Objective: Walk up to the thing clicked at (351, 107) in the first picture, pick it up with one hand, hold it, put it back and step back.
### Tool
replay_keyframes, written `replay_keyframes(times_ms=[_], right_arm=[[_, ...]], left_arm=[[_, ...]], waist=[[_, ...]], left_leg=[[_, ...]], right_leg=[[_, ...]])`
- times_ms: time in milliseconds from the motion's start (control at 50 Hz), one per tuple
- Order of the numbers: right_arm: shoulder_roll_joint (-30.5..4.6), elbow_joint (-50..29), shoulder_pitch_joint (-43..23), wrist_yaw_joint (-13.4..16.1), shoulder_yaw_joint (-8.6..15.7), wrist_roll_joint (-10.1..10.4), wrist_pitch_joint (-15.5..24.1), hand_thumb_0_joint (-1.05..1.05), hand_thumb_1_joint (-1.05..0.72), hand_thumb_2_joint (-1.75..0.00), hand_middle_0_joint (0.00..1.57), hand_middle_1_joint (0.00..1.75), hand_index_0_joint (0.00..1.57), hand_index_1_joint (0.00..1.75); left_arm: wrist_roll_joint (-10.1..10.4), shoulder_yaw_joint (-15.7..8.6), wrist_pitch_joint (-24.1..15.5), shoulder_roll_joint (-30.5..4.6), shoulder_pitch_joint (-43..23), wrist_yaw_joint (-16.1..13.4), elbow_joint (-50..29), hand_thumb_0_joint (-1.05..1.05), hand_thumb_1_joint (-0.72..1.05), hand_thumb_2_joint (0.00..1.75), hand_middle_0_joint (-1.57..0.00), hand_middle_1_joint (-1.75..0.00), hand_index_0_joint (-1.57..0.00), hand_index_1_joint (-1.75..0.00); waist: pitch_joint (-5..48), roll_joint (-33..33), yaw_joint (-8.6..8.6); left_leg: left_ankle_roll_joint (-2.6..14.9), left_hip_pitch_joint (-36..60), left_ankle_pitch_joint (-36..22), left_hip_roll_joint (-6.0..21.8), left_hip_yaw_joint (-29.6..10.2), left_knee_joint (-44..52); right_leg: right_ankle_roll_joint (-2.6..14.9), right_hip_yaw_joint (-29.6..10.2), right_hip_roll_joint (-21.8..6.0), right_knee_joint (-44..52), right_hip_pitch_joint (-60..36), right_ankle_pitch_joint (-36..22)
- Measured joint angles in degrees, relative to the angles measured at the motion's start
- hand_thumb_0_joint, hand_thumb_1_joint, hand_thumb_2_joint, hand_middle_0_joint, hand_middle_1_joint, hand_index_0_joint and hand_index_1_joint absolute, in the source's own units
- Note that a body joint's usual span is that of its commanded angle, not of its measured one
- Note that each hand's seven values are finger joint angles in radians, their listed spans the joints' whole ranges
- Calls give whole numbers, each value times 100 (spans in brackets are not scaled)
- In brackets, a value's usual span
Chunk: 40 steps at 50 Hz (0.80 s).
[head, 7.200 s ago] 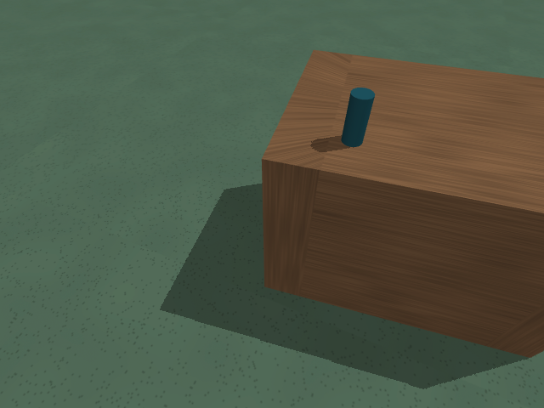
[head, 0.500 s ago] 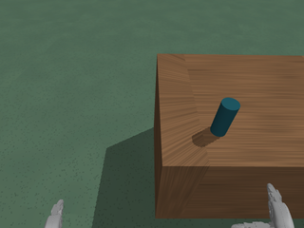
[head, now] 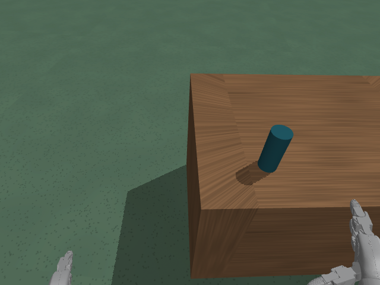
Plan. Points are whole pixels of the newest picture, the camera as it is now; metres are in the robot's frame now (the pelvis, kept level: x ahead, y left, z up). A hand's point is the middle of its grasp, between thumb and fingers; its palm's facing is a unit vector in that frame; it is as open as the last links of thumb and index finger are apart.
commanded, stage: rise first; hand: right
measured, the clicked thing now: (274, 149) +0.48 -0.26 -0.01
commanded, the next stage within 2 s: go down in 0.64 s
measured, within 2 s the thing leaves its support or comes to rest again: neither
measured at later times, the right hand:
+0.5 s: hand (350, 249) +0.17 -0.28 +0.06, palm faces +0.35 +0.84 -0.40, open 17.5 cm
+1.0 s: hand (363, 235) +0.19 -0.30 +0.08, palm faces +0.40 +0.84 -0.36, open 17.2 cm
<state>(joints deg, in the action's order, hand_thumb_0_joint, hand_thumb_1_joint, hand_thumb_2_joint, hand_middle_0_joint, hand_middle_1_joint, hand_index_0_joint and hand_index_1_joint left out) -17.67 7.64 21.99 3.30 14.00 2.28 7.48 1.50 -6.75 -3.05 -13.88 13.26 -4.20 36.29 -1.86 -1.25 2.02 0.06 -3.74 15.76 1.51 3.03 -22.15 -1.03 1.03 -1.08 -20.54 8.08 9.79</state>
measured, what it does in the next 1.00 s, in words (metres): stands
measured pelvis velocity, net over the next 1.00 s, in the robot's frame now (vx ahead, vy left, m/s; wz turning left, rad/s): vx -0.01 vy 0.00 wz -0.01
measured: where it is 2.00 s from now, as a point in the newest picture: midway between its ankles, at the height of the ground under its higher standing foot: outside the picture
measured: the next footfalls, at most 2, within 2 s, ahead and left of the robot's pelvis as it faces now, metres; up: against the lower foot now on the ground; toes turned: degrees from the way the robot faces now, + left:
none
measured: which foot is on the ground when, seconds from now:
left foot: down 0.00-1.00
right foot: down 0.00-1.00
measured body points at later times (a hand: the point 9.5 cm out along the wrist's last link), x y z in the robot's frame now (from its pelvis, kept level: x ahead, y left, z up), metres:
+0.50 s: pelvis -0.01 +0.00 +0.00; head -0.02 +0.01 +0.45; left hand +0.15 +0.26 -0.09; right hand +0.15 -0.32 +0.08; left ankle -0.04 +0.11 -0.74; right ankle +0.02 -0.13 -0.74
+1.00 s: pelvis -0.01 +0.00 +0.00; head -0.02 +0.01 +0.45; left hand +0.16 +0.26 -0.09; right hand +0.16 -0.34 +0.10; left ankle -0.04 +0.11 -0.74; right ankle +0.02 -0.13 -0.74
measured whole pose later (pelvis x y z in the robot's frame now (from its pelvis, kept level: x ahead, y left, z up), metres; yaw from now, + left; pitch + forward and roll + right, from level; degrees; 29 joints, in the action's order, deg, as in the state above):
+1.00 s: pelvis -0.01 +0.00 +0.00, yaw -1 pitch -3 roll -1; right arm -18.8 5.9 18.8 -2.9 23.6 4.5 17.1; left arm 0.4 -8.2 -5.2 -12.6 11.1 -3.7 39.0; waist -0.7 -0.8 1.8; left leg -0.1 -4.9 16.0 1.8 3.6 -23.7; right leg -0.8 0.4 -0.8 -22.2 9.5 9.9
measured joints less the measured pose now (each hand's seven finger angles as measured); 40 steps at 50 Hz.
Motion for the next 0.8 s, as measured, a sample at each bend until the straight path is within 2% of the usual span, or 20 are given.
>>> replay_keyframes(times_ms=[100, 420, 800], right_arm=[[-16, -203, 111, -44, 82, 13, 114, -1, 54, -5, 5, 6, 6, 5], [-39, -602, 174, -103, 227, 4, 455, -1, 54, -5, 5, 6, 6, 5], [-102, -908, 299, -157, 431, -12, 721, -1, 53, -6, 5, 6, 6, 5]], left_arm=[[11, -85, -38, -8, -31, 30, 76, -1, -53, 6, -6, -5, -6, -6], [-13, -113, -165, 122, -38, 87, 163, -1, -54, 6, -6, -5, -6, -6], [-46, -236, -239, 81, -95, 131, 298, -1, -54, 7, -6, -6, -6, -6]], waist=[[4, -3, 17], [-87, -51, 60], [-93, -68, 61]], left_leg=[[5, 31, -20, -1, 4, 12], [-7, 36, -105, 14, 17, 33], [-16, -14, -99, 17, 8, 23]], right_leg=[[0, -4, 0, 14, -31, -22], [24, -16, 17, 40, -32, -113], [31, -7, 19, 17, 21, -97]])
